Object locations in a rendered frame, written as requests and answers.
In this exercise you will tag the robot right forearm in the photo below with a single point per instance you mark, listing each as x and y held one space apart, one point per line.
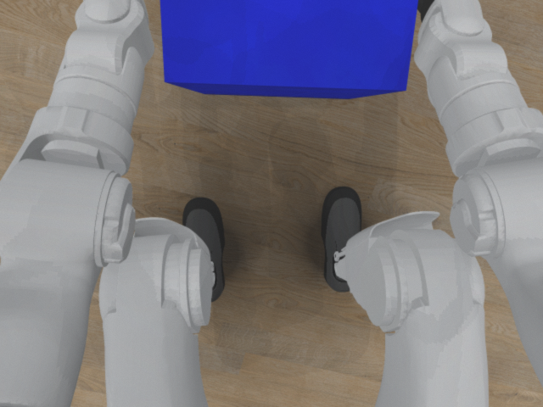
478 102

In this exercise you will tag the right robot hand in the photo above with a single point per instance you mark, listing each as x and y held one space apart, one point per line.
423 6

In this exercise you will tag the robot right shin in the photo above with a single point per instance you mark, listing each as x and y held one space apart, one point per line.
357 249

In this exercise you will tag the left robot thigh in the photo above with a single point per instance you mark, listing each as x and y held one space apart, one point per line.
163 297

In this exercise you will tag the robot left forearm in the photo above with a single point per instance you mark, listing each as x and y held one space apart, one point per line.
89 117

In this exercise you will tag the carton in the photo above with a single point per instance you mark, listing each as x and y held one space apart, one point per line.
340 49

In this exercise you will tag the left robot upper arm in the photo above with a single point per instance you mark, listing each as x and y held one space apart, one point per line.
60 224

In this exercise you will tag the right robot upper arm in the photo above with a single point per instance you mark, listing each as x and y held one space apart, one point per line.
497 213

